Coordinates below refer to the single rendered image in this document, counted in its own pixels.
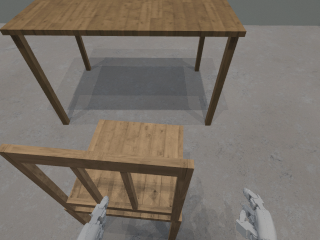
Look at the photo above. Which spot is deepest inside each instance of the left robot hand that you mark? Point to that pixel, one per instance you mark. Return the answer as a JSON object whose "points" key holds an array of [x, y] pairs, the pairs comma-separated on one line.
{"points": [[94, 230]]}

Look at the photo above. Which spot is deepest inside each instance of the chair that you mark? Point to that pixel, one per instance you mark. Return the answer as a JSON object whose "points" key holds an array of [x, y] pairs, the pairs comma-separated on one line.
{"points": [[138, 165]]}

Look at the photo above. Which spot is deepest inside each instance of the right robot hand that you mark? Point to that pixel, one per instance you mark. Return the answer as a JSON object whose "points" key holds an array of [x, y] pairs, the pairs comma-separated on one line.
{"points": [[260, 225]]}

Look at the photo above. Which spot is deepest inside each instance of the table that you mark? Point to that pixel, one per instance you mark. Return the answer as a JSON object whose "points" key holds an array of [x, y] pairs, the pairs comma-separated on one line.
{"points": [[146, 18]]}

